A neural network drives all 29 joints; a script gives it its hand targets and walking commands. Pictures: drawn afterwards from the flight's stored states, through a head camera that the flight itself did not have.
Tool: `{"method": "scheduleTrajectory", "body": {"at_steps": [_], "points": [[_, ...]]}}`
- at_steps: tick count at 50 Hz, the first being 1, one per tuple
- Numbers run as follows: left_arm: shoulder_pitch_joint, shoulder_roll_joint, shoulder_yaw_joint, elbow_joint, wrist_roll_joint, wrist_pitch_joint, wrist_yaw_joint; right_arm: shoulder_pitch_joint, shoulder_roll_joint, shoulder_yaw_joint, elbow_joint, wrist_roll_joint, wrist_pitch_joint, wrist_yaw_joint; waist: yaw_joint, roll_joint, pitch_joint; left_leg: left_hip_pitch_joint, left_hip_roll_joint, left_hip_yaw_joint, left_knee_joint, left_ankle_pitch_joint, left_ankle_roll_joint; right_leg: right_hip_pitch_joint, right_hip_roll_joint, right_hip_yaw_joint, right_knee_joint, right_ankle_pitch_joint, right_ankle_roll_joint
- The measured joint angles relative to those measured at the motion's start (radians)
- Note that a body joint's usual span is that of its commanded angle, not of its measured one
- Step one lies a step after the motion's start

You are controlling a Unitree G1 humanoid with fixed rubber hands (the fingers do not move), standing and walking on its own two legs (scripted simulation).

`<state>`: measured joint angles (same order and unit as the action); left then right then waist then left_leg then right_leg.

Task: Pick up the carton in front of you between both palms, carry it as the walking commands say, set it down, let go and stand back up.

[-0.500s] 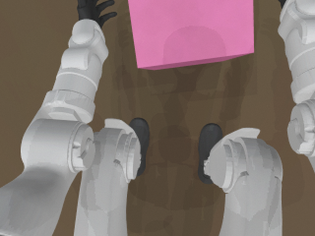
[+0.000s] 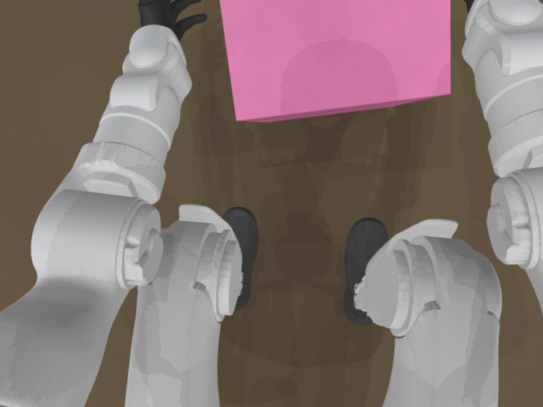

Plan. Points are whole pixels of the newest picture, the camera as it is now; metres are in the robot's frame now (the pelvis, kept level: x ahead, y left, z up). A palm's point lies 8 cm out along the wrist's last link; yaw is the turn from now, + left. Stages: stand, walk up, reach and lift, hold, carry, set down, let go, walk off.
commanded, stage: reach and lift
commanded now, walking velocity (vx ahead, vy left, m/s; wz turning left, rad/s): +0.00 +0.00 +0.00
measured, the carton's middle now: (324, 33) +0.53 -0.03 -0.25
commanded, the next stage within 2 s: none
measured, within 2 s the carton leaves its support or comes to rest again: leaves its support in 0.44 s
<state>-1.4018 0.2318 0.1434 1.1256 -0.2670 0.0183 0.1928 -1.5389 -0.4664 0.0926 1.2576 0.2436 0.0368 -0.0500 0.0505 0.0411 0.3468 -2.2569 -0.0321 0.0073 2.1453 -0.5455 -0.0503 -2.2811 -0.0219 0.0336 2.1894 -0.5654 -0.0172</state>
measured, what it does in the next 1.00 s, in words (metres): rises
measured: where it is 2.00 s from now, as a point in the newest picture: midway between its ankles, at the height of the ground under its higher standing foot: (295, 281)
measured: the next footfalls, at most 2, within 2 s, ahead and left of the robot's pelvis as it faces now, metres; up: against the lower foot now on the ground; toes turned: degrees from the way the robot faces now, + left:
none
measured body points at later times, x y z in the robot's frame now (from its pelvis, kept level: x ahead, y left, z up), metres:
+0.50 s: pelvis +0.00 +0.00 -0.01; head +0.36 -0.05 +0.25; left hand +0.56 +0.13 -0.15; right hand +0.57 -0.18 -0.18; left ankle +0.12 +0.13 -0.34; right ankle +0.11 -0.12 -0.34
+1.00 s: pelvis +0.00 +0.02 +0.10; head +0.25 -0.02 +0.47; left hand +0.51 +0.12 +0.04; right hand +0.51 -0.18 +0.04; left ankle +0.12 +0.13 -0.34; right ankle +0.11 -0.12 -0.34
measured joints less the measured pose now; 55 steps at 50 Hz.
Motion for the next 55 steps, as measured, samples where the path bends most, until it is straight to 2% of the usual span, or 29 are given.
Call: {"method": "scheduleTrajectory", "body": {"at_steps": [8, 9, 11, 16, 20, 24, 27, 28, 30, 34, 40, 45, 49, 55], "points": [[-0.031, -0.046, -0.008, -0.014, 0.015, -0.011, 0.003, -0.025, 0.039, 0.018, 0.008, -0.014, -0.014, -0.012, -0.006, 0.012, 0.006, 0.01, -0.006, 0.004, -0.02, 0.01, 0.004, 0.014, -0.005, 0.005, -0.017, 0.003, 0.004], [-0.039, -0.054, 0.014, -0.008, 0.03, -0.009, 0.022, -0.034, 0.045, 0.017, 0.018, -0.025, -0.01, -0.021, -0.008, 0.012, 0.008, 0.011, -0.005, 0.004, -0.021, 0.011, 0.005, 0.014, -0.004, 0.005, -0.019, 0.005, 0.005], [-0.049, -0.064, 0.062, -0.001, 0.057, -0.006, 0.032, -0.053, 0.053, 0.008, 0.042, -0.041, -0.005, -0.026, -0.009, 0.013, 0.008, 0.011, -0.002, 0.005, -0.022, 0.011, 0.006, 0.012, -0.001, 0.005, -0.021, 0.009, 0.004], [-0.058, -0.077, 0.178, -0.017, 0.142, 0.044, 0.001, -0.079, 0.065, -0.051, 0.049, -0.12, 0.05, -0.011, -0.006, 0.011, -0.01, -0.011, -0.002, 0.003, -0.008, 0.011, 0.0, -0.017, 0.009, 0.007, -0.007, 0.017, 0.001], [-0.05, -0.069, 0.21, -0.056, 0.172, 0.094, -0.016, -0.053, 0.081, -0.079, -0.013, -0.152, 0.1, -0.004, -0.009, 0.016, -0.027, -0.032, -0.007, -0.007, 0.018, 0.006, -0.01, -0.04, 0.013, 0.002, 0.016, 0.018, -0.004], [-0.023, -0.078, 0.212, -0.121, 0.164, 0.143, -0.009, 0.022, 0.093, -0.08, -0.113, -0.15, 0.141, -0.029, -0.005, 0.024, -0.052, -0.039, -0.016, -0.022, 0.04, -0.004, -0.019, -0.046, 0.013, -0.009, 0.034, 0.01, -0.008], [0.043, -0.101, 0.214, -0.224, 0.159, 0.175, 0.005, 0.099, 0.115, -0.078, -0.21, -0.141, 0.184, -0.068, 0.003, 0.025, -0.096, -0.034, -0.028, -0.04, 0.041, -0.018, -0.036, -0.043, 0.027, -0.012, 0.025, 0.012, -0.002], [0.075, -0.114, 0.225, -0.265, 0.162, 0.188, 0.002, 0.127, 0.124, -0.084, -0.245, -0.143, 0.196, -0.07, 0.006, 0.025, -0.117, -0.028, -0.03, -0.045, 0.032, 0.016, -0.033, -0.04, 0.033, -0.014, 0.017, 0.013, 0.002], [0.148, -0.145, 0.25, -0.339, 0.182, 0.205, -0.005, 0.182, 0.148, -0.107, -0.31, -0.156, 0.226, -0.071, 0.006, 0.022, -0.167, -0.017, -0.033, -0.051, 0.023, -0.007, -0.03, -0.03, 0.045, -0.012, -0.005, 0.015, 0.011], [0.272, -0.205, 0.304, -0.436, 0.241, 0.238, -0.023, 0.255, 0.215, -0.192, -0.361, -0.222, 0.274, -0.051, -0.011, 0.009, -0.283, 0.022, -0.045, -0.057, -0.039, -0.03, -0.044, 0.005, 0.063, 0.004, -0.076, 0.026, 0.028], [0.336, -0.279, 0.408, -0.426, 0.384, 0.272, -0.059, 0.303, 0.289, -0.353, -0.317, -0.37, 0.31, 0.001, -0.024, -0.007, -0.424, 0.098, -0.032, -0.046, -0.167, -0.003, -0.012, 0.087, 0.071, 0.017, -0.213, 0.055, 0.041], [0.333, -0.307, 0.467, -0.418, 0.485, 0.297, -0.085, 0.315, 0.323, -0.453, -0.3, -0.474, 0.318, 0.031, -0.024, -0.023, -0.481, 0.156, -0.037, -0.043, -0.264, 0.026, -0.006, 0.148, 0.073, 0.026, -0.31, 0.081, 0.046], [0.342, -0.312, 0.474, -0.437, 0.511, 0.312, -0.099, 0.337, 0.352, -0.5, -0.327, -0.527, 0.32, 0.044, -0.029, -0.023, -0.502, 0.194, -0.046, -0.047, -0.331, 0.048, -0.001, 0.193, 0.073, 0.029, -0.376, 0.095, 0.049], [0.404, -0.325, 0.436, -0.512, 0.491, 0.329, -0.102, 0.423, 0.389, -0.495, -0.43, -0.517, 0.329, 0.047, -0.033, -0.027, -0.521, 0.257, -0.047, -0.054, -0.412, 0.061, 0.002, 0.26, 0.067, 0.026, -0.458, 0.105, 0.049]]}}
